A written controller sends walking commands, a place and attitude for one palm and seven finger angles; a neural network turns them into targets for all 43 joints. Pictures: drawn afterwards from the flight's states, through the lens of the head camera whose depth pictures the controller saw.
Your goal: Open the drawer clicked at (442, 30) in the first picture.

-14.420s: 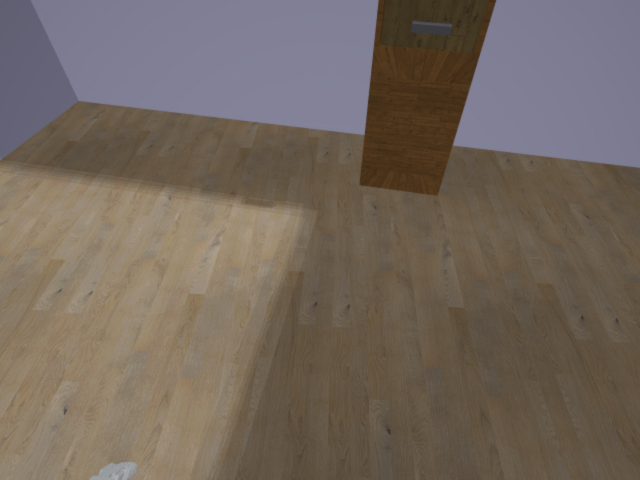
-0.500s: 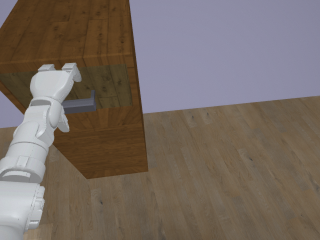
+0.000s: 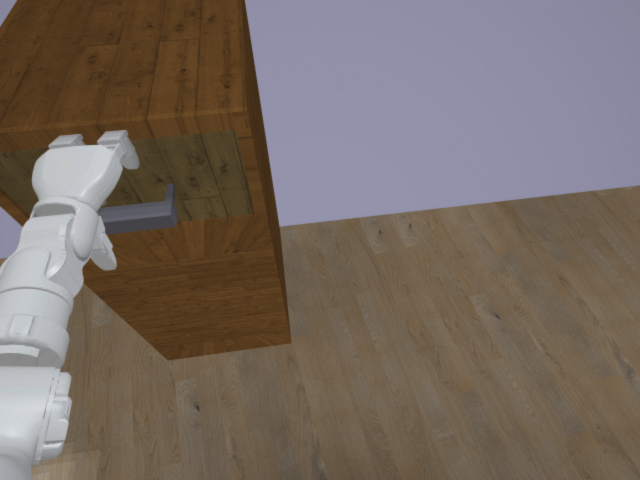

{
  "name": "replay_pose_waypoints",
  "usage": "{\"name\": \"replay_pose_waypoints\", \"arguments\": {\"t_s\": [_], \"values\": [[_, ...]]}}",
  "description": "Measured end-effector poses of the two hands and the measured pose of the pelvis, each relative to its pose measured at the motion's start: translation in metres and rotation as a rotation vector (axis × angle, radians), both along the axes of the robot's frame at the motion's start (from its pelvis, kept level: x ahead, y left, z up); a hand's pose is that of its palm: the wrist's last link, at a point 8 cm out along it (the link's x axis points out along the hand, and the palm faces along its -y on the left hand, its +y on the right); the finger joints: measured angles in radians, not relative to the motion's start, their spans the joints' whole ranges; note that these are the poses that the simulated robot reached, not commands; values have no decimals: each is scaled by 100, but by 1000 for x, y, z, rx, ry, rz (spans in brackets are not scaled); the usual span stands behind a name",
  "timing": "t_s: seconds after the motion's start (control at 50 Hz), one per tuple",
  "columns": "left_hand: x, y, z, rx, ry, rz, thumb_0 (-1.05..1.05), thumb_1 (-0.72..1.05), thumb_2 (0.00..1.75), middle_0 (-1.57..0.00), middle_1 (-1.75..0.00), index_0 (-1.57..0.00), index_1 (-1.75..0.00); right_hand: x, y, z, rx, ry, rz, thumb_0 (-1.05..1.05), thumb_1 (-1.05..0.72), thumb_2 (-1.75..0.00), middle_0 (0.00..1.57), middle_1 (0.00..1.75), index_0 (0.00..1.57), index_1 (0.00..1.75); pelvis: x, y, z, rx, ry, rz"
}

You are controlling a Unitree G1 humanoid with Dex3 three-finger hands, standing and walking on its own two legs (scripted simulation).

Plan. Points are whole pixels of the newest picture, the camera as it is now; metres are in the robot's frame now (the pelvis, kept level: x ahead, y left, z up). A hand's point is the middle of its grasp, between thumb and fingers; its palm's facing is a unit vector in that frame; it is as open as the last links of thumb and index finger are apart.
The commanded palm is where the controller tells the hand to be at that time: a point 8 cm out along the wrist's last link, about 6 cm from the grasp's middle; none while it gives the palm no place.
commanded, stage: move the hooked fingers above the handle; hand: left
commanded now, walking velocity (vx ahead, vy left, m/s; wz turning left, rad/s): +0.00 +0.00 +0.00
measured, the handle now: (129, 206) +0.48 +0.30 +0.02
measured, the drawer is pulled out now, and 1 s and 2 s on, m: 0.00 0.00 0.00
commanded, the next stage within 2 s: lower the fingers behind the handle in 0.78 s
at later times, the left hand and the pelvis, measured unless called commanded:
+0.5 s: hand (92, 208) +0.43 +0.31 +0.07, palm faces -0.02 -0.01 -1.00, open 13.8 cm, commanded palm +0.42 +0.30 +0.14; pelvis +0.01 +0.01 +0.00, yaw +1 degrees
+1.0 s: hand (92, 213) +0.43 +0.31 +0.07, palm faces -0.06 -0.01 -1.00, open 13.8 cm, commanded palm +0.42 +0.30 +0.13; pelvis +0.00 +0.02 +0.00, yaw +0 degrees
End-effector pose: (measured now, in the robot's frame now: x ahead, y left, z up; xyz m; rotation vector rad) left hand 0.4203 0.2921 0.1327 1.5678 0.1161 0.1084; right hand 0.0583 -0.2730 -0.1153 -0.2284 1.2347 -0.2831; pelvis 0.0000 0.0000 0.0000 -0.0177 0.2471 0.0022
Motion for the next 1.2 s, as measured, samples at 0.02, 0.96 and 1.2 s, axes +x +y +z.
{"name": "replay_pose_waypoints", "arguments": {"t_s": [0.02, 0.96, 1.2], "values": [[1, 0, 1, -1, 1, 1, 0, -49, 30, -34, -122, -34, -121, 2, 0, 0, 2, -1, 1, 0, -90, -90, 20, 30, 20, 30, 1, 0, 0, 0, 2, 0], [-9, 12, -7, -9, 49, -2, 0, -49, 30, -32, -121, -32, -120, 5, 30, -1, 38, -8, 24, 0, -90, -90, 21, 30, 20, 30, -1, 17, 0, -8, -22, 7], [1, 1, -23, -16, 46, -23, 0, -49, 30, -33, -122, -32, -120, -6, 14, -2, 2, 28, 8, 0, -90, -90, 20, 30, 20, 30, 0, 13, -4, -10, 15, 5]]}}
